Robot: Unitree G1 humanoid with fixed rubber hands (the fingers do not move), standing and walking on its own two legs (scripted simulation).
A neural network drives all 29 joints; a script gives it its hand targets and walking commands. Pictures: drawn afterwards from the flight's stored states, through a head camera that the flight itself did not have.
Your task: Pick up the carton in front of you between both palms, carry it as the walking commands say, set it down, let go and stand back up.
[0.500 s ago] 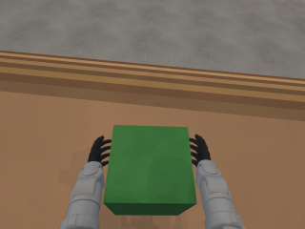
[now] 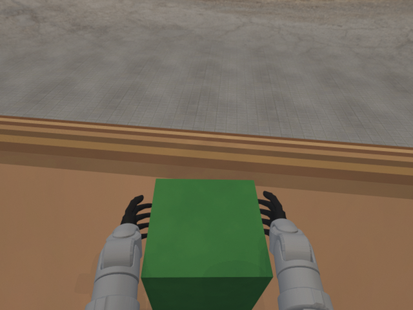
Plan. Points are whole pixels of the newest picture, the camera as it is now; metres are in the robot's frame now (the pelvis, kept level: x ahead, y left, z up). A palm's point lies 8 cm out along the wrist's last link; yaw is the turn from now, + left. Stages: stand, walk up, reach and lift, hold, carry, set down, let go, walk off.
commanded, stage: reach and lift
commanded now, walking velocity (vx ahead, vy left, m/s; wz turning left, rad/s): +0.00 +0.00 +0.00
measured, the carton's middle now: (203, 250) +0.28 +0.00 -0.05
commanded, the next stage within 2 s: hold in 0.80 s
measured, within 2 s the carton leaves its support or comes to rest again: neither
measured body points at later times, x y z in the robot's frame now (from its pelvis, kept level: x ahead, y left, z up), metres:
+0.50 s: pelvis +0.01 +0.00 +0.00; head -0.02 +0.00 +0.45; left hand +0.31 +0.15 +0.02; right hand +0.31 -0.15 +0.03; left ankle +0.02 +0.13 -0.74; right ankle +0.01 -0.13 -0.74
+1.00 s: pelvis +0.01 +0.00 +0.01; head -0.04 +0.00 +0.45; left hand +0.30 +0.15 +0.05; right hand +0.31 -0.15 +0.05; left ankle +0.02 +0.13 -0.74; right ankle +0.01 -0.13 -0.74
